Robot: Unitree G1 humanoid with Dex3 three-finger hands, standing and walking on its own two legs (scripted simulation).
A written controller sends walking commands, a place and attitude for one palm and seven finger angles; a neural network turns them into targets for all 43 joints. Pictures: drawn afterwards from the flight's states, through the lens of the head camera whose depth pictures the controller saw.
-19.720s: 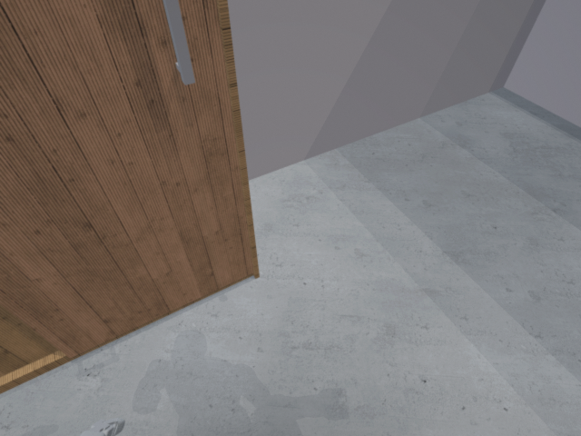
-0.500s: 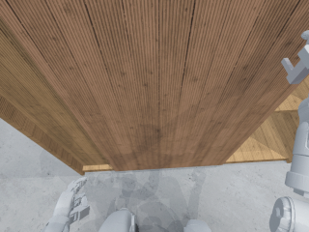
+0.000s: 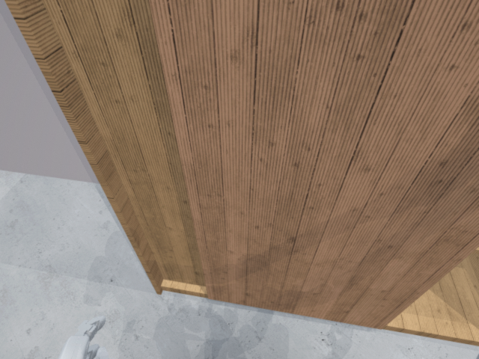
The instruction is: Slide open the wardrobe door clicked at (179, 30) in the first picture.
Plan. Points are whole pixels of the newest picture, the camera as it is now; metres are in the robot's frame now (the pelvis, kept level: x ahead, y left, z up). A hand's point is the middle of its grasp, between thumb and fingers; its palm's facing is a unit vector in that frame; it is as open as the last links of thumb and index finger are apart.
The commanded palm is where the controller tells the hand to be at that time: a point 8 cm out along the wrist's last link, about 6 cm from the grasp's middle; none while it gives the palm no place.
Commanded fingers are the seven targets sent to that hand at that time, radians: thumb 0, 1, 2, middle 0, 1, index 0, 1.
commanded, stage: stop walking and hold the door there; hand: right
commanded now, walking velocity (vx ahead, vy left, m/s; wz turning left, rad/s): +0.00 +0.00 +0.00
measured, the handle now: out of the picture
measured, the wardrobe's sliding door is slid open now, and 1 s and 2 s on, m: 0.44 0.44 0.44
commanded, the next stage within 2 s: none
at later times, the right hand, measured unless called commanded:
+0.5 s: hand out of the picture +0.36 -0.36 +0.24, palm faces +0.65 +0.74 -0.17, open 6.7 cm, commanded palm +0.31 -0.39 +0.21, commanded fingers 0.00 -0.90 -0.90 0.45 1.40 0.45 1.40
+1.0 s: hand out of the picture +0.36 -0.38 +0.23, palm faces +0.54 +0.81 -0.22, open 6.3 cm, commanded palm +0.31 -0.41 +0.21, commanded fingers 0.00 -0.90 -0.90 0.45 1.40 0.45 1.40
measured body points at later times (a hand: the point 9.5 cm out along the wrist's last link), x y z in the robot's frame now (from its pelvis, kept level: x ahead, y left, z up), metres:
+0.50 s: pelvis -0.04 +0.01 +0.00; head -0.04 +0.01 +0.45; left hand +0.03 +0.30 -0.10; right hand +0.32 -0.40 +0.25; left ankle -0.03 +0.14 -0.73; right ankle +0.03 -0.09 -0.73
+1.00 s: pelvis -0.05 -0.05 +0.00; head -0.03 -0.04 +0.44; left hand +0.07 +0.24 -0.11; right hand +0.32 -0.42 +0.24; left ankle -0.04 +0.12 -0.72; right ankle +0.00 -0.13 -0.73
